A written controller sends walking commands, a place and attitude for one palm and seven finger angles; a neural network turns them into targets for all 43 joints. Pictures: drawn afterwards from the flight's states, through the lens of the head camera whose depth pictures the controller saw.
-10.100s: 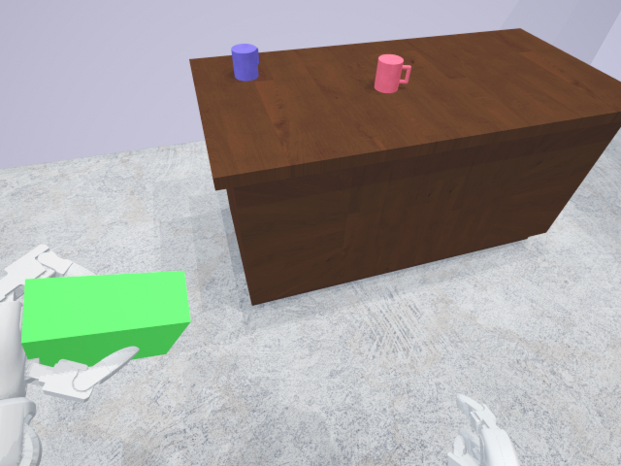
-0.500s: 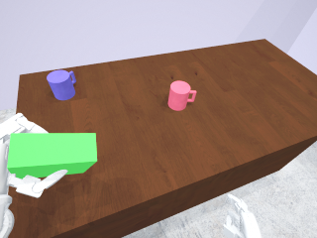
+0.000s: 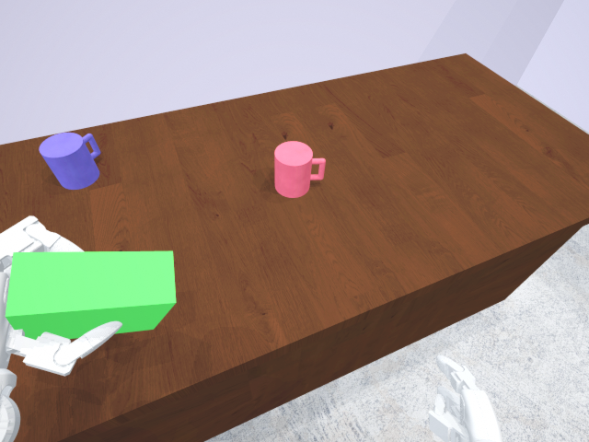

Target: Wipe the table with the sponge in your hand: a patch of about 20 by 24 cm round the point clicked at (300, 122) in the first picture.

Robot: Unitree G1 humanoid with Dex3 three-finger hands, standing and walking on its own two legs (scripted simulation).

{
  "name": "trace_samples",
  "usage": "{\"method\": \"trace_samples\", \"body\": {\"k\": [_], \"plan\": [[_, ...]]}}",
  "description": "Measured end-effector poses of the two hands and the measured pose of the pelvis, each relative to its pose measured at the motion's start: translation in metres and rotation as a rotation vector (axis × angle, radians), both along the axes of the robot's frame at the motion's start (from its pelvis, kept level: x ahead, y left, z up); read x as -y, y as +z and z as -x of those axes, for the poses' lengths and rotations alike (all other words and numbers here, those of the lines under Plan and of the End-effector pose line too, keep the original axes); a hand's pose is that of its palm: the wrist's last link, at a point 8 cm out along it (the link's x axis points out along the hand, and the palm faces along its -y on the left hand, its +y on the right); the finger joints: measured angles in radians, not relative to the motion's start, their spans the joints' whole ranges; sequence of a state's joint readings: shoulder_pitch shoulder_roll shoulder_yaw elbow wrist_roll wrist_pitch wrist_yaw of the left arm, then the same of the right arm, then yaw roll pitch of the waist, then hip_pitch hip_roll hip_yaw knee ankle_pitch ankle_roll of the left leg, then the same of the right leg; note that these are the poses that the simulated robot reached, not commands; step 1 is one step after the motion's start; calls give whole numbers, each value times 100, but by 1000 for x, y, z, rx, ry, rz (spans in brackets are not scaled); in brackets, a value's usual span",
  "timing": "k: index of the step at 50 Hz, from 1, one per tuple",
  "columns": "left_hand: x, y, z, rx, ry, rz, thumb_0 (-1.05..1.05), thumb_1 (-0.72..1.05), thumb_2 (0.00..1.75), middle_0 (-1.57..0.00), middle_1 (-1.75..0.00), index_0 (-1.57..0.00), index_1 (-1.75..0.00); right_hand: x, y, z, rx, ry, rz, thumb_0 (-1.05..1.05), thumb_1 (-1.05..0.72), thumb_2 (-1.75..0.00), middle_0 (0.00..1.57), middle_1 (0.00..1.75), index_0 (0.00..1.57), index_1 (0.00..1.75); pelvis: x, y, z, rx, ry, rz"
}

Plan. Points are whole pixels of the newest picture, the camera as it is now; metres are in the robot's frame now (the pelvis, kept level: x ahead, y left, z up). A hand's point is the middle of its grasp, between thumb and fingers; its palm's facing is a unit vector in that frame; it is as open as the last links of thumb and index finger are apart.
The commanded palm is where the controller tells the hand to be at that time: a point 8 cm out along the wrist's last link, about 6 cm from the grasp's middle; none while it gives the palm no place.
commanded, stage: come to a stop and stand still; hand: left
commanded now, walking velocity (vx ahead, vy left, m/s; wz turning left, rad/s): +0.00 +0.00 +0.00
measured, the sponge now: (120, 296) +0.23 +0.20 +0.13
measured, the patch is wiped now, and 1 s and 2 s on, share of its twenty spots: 0.00 0.00 0.00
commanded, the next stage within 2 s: look again from close up in 1.08 s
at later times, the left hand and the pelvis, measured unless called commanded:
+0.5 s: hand (47, 298) +0.22 +0.26 +0.16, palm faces +0.37 -0.84 -0.40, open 9.6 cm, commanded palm +0.16 +0.29 +0.18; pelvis +0.01 +0.01 +0.00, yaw +1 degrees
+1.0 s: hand out of the picture +0.21 +0.32 +0.16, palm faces +0.36 -0.85 -0.40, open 9.6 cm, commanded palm +0.16 +0.35 +0.18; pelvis +0.01 +0.07 +0.01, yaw +1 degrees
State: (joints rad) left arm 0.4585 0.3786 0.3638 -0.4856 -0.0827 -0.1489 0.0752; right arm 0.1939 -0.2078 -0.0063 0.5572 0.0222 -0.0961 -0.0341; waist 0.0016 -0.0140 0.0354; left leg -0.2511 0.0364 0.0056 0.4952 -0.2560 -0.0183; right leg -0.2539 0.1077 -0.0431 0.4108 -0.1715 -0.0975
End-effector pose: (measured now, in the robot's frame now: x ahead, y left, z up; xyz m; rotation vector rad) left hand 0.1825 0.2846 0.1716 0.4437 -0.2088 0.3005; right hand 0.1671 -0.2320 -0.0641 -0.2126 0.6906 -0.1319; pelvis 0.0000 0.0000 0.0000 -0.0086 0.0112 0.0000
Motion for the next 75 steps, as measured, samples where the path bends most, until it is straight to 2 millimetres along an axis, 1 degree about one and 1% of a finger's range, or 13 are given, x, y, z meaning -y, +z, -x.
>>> {"method": "trace_samples", "body": {"k": [7,13,19,28,40,49,59,60,62,65,68,72,75], "plan": [[18,0,-1,-11,8,2,-1,-44,101,-79,-137,-79,-136,24,-4,3,-15,-32,6,1,-90,-90,21,30,20,30,14,-1,-5,-10,11,8],[15,0,2,-32,43,-4,-1,-44,101,-79,-137,-79,-136,25,-8,2,-50,-30,9,1,-90,-90,20,30,20,30,14,2,-10,-10,15,10],[3,0,3,-34,68,-2,-1,-44,101,-79,-137,-79,-136,8,-8,-7,-49,0,-1,1,-90,-90,20,30,20,30,4,4,-11,0,19,10],[-21,2,7,-16,53,6,-1,-44,101,-79,-137,-79,-136,-33,4,-20,10,38,-25,1,-90,-90,21,30,20,30,-21,5,-9,14,19,7],[-59,0,9,20,45,13,-1,-44,101,-79,-137,-79,-136,-76,10,-11,13,68,-13,1,-90,-90,21,30,20,30,-54,7,-5,17,22,7],[-72,3,6,27,22,-17,-1,-44,101,-79,-137,-79,-136,-89,4,1,-15,58,-15,1,-90,-90,21,30,21,30,-68,6,-5,20,22,4],[-72,3,9,15,27,-25,-1,-44,101,-79,-137,-79,-136,-84,0,2,-23,46,-20,1,-90,-90,21,30,21,30,-68,5,-5,23,26,7],[-74,10,6,26,22,-104,-1,-44,101,-79,-137,-79,-136,-84,0,3,-20,73,-2,1,-90,-90,21,30,20,30,-66,4,-3,22,31,10],[-92,33,-4,120,46,-230,-1,-44,101,-79,-136,-79,-136,-83,-5,4,-42,131,12,1,-90,-90,21,30,20,30,-60,1,5,18,48,11],[-110,53,-12,234,111,-211,-1,-44,101,-79,-136,-79,-136,-79,-8,7,-60,152,-12,1,-90,-90,21,30,20,30,-56,0,11,17,26,8],[-89,44,-11,226,54,-129,-1,-43,101,-78,-137,-78,-137,-73,-4,11,-20,102,-52,1,-90,-90,21,30,21,30,-59,0,10,18,-3,6],[-52,10,-6,90,-95,-63,-1,-43,101,-78,-138,-78,-137,-67,-1,18,-4,41,-46,1,-90,-90,21,30,20,30,-61,1,7,22,-14,4],[-48,-10,-2,9,-124,-43,-1,-44,101,-78,-137,-78,-136,-65,0,22,-22,25,-19,1,-90,-90,21,30,20,30,-59,1,6,23,-5,6]]}}
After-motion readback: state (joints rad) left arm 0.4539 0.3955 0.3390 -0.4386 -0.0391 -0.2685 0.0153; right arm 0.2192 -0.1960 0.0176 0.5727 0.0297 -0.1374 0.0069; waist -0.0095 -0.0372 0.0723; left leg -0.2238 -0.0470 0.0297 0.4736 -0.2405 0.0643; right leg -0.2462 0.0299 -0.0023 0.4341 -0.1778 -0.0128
